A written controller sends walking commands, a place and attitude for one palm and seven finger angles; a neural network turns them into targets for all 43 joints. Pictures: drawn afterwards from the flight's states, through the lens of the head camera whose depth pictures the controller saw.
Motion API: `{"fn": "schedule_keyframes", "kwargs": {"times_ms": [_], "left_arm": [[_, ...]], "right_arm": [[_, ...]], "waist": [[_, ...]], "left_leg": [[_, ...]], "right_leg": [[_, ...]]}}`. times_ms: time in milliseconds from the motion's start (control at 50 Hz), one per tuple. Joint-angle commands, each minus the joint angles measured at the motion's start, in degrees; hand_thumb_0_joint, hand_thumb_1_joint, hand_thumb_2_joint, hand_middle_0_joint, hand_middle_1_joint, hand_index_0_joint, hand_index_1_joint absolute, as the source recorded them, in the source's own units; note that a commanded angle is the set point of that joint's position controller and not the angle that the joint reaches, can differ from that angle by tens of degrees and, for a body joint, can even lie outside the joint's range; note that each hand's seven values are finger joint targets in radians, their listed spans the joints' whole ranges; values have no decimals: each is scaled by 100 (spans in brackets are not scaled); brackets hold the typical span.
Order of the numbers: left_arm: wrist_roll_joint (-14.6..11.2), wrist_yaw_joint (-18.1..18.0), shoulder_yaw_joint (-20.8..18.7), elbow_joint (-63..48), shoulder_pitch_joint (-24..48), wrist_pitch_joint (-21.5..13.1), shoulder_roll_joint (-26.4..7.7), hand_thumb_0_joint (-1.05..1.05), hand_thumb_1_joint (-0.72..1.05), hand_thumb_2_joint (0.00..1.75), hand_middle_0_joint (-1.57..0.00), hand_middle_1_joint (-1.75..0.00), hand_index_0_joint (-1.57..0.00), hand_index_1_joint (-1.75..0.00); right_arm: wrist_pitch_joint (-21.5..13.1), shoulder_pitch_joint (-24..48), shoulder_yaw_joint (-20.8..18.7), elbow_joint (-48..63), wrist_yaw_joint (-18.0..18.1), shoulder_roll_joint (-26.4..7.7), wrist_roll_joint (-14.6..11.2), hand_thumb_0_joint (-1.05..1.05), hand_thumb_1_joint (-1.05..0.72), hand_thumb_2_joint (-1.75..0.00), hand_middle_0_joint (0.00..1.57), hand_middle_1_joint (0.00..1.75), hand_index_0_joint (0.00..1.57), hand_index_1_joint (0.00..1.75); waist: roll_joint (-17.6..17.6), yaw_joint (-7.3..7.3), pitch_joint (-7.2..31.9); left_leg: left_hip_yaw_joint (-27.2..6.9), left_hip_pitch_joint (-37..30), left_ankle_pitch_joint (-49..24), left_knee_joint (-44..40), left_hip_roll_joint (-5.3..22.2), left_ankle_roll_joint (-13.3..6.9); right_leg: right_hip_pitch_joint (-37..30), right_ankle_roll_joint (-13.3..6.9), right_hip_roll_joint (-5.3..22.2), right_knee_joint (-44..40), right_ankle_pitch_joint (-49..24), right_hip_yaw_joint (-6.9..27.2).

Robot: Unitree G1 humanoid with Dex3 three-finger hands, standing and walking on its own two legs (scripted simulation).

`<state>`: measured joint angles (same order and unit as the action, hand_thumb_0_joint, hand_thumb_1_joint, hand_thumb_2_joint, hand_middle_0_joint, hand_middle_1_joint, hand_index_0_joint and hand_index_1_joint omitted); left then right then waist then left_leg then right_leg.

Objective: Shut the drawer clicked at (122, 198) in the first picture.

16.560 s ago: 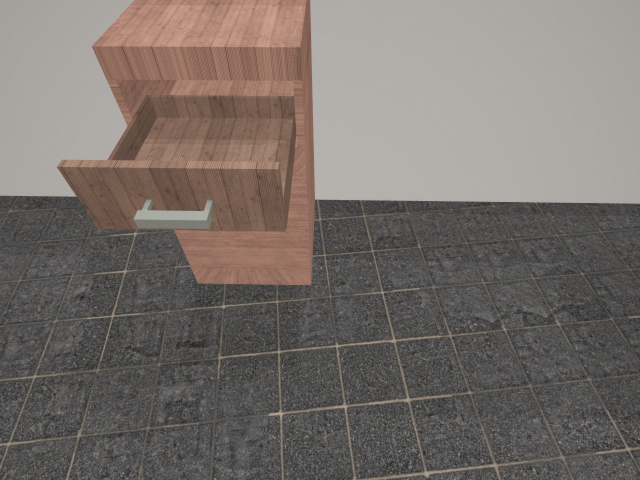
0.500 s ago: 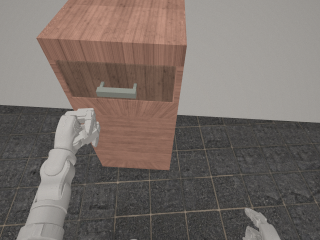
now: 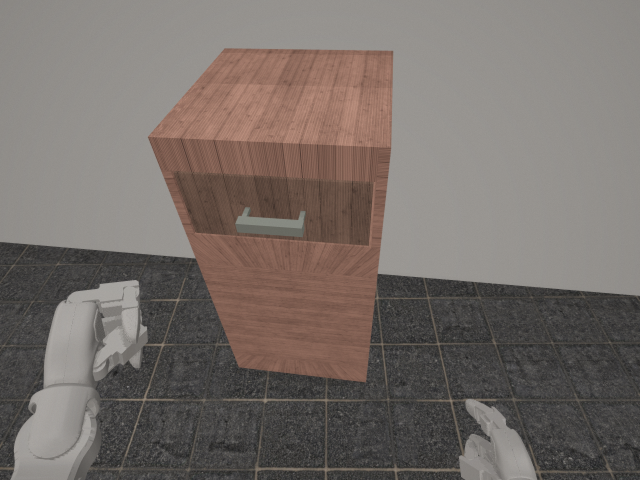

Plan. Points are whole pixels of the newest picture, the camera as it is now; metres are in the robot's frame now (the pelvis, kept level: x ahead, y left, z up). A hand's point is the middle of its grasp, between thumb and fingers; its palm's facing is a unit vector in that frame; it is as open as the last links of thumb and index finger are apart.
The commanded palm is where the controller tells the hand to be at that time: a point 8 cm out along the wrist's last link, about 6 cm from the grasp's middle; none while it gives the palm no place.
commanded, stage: draw the hand back to the body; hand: left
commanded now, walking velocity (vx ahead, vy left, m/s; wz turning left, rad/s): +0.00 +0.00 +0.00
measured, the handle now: (272, 219) +0.59 +0.16 -0.04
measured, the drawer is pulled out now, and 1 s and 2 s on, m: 0.00 0.00 0.00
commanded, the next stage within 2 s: step back with the hand held close in 0.38 s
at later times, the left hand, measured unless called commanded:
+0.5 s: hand (99, 368) +0.17 +0.22 +0.15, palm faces +0.39 -0.84 -0.38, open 3.3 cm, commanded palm +0.12 +0.27 +0.17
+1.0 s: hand (65, 380) +0.16 +0.24 +0.16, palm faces +0.28 -0.81 -0.52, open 3.3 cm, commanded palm +0.10 +0.29 +0.17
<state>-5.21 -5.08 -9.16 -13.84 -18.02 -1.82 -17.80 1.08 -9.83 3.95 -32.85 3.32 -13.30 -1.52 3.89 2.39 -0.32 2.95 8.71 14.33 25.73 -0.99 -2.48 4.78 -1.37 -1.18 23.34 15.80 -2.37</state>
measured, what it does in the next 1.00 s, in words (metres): stands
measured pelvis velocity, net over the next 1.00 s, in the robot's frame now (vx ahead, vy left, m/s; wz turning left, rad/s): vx -0.04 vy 0.01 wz -0.01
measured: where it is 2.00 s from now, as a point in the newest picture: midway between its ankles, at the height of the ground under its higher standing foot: outside the picture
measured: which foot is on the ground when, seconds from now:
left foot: down 0.00-1.00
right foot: down 0.00-1.00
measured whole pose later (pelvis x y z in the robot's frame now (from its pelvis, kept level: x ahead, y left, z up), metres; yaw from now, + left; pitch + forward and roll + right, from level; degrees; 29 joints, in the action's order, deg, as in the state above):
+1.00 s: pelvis -0.04 +0.01 +0.00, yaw +0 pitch +1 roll -1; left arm -4.2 -6.7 -21.5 -34.3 -37.4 -10.0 -25.1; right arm 2.4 -9.7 -1.1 -30.5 4.2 -13.7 -1.1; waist 1.5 0.3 -2.7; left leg 3.6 17.6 11.2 27.2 -0.9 -3.3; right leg 14.2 -0.5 -1.1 25.6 12.8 -2.0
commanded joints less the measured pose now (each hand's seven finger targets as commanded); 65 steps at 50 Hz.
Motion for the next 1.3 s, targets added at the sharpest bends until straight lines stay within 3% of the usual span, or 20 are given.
{"fn": "schedule_keyframes", "kwargs": {"times_ms": [0,140,180,220,280,320,400,480,500,520,540,580,620,740,840,960,1100,1200,1220,1280], "left_arm": [[-1,-102,-857,-1838,222,-442,-1034,0,90,90,-140,-160,-140,-160],[-26,-102,-1250,-2547,-765,-608,-1159,0,90,90,-140,-160,-140,-160],[-33,-135,-1459,-2679,-1050,-661,-1267,0,90,90,-140,-160,-140,-160],[-5,-110,-1213,-2346,-1070,-641,-979,0,90,90,-140,-160,-140,-160],[23,-139,-1159,-2248,-754,-684,-958,0,90,90,-140,-160,-140,-160],[33,-156,-1177,-2190,-753,-698,-997,0,90,90,-140,-160,-140,-160],[50,-209,-1267,-2521,-733,-785,-1108,0,90,90,-140,-160,-140,-160],[56,-237,-1353,-2588,-844,-771,-1184,0,90,90,-140,-160,-140,-160],[78,-259,-2213,-3151,-29,-1037,-2000,0,90,90,-140,-160,-140,-160],[102,-249,-2285,-2889,-50,-1157,-2023,0,90,90,-140,-160,-140,-160],[130,-200,-1894,-2308,-769,-1115,-1497,0,90,90,-140,-160,-140,-160],[143,-123,-1510,-2052,-1315,-1049,-1037,0,90,90,-140,-160,-140,-160],[137,-90,-1434,-2057,-1566,-1071,-937,0,90,90,-140,-160,-140,-160],[100,-168,-1841,-2743,-1961,-1122,-1430,0,90,90,-140,-160,-140,-160],[68,-281,-2047,-3256,-2099,-1144,-1655,0,90,90,-140,-160,-140,-160],[111,-299,-1920,-2975,-2125,-1151,-1468,0,90,90,-140,-160,-140,-160],[230,-326,-1814,-2827,-1862,-1316,-1350,0,90,90,-140,-160,-140,-160],[356,-345,-1889,-3228,-1683,-1466,-1413,0,90,90,-140,-160,-140,-160],[384,-351,-1960,-3318,-1607,-1472,-1465,0,90,90,-140,-160,-140,-160],[446,-353,-2053,-3302,-1712,-1515,-1437,0,90,90,-140,-160,-140,-160]], "right_arm": [[-438,793,-328,905,34,-599,68,0,-90,-90,20,30,20,30],[-656,746,-394,877,18,-607,57,0,-90,-90,20,30,20,30],[-719,740,-422,879,36,-595,53,0,-90,-90,20,30,20,30],[-745,717,-451,803,45,-604,58,0,-90,-90,20,30,20,30],[-774,658,-468,756,79,-661,63,0,-90,-90,20,30,20,30],[-803,665,-494,734,123,-658,65,0,-90,-90,20,30,20,30],[-904,670,-466,752,144,-613,88,0,-90,-90,20,30,20,30],[-984,699,-437,713,152,-585,101,0,-90,-90,20,30,20,30],[-821,662,-493,906,98,-735,89,0,-90,-90,20,30,20,30],[-759,621,-489,802,101,-631,108,0,-90,-90,20,30,20,30],[-690,628,-516,691,86,-614,143,0,-90,-90,20,30,20,30],[-530,551,-580,786,15,-667,128,0,-90,-90,20,30,20,30],[-434,592,-644,842,9,-708,132,0,-90,-90,20,30,20,30],[-194,612,-709,1097,57,-668,66,0,-90,-90,20,30,20,30],[-166,565,-716,1228,137,-660,51,0,-90,-90,20,30,20,30],[-222,468,-763,1132,152,-724,81,0,-90,-90,20,30,20,30],[-351,494,-755,1170,141,-782,83,0,-90,-90,20,30,20,30],[-523,442,-744,1225,158,-847,134,0,-90,-90,20,30,20,30],[-558,469,-747,1221,179,-867,156,0,-90,-90,20,30,20,30],[-638,428,-767,1222,172,-829,144,0,-90,-90,20,30,20,30]], "waist": [[-132,19,589],[65,67,339],[-25,114,341],[-215,35,-36],[-334,-16,-168],[-406,1,-144],[-93,85,359],[-3,130,400],[-136,-102,-180],[-311,-123,-254],[-551,-163,-333],[-492,-194,-19],[-161,-192,278],[-447,-146,1094],[-42,-135,1348],[41,-206,890],[-142,-299,277],[214,-280,352],[403,-261,408],[504,-222,492]], "left_leg": [[-404,-597,-1366,-414,249,39],[-361,-559,-1213,-386,232,46],[-346,-525,-1120,-359,231,37],[-327,-480,-928,-371,229,22],[-375,-445,-605,-414,229,-10],[-337,-486,-537,-383,219,-32],[-330,-620,-840,-333,192,-32],[-327,-614,-1081,-314,193,-13],[-480,-138,-663,-107,282,-137],[-537,-60,-574,8,250,-102],[-516,-102,-774,74,284,-99],[-458,-128,-1169,34,358,-89],[-413,-216,-1609,-86,403,-114],[-466,-158,-2469,-106,504,-132],[-520,62,-2737,-20,573,-120],[-754,583,-1766,-345,696,-148],[-1052,2037,1206,-840,737,-296],[-1386,2681,2048,-1201,957,-420],[-1511,2929,2275,-1372,1053,-460],[-1568,3370,2499,-1381,1165,-536]], "right_leg": [[129,-49,115,-392,-1341,166],[207,-36,116,-565,-1237,224],[223,-28,117,-589,-1165,232],[474,-18,98,-718,-934,246],[611,2,124,-749,-543,243],[630,10,141,-811,-422,295],[314,-7,204,-621,-821,301],[218,-16,202,-567,-1150,302],[821,71,532,-925,-1328,1021],[872,-9,684,-1036,-1375,1100],[976,-10,730,-957,-1635,1012],[803,104,705,-703,-1906,776],[705,218,623,-507,-2101,581],[266,261,500,-47,-2614,397],[144,250,458,277,-2860,426],[421,228,303,267,-1751,402],[228,178,259,112,-236,630],[-209,206,50,640,-70,553],[-468,221,-25,907,-161,515],[-834,231,-159,1362,-510,538]]}}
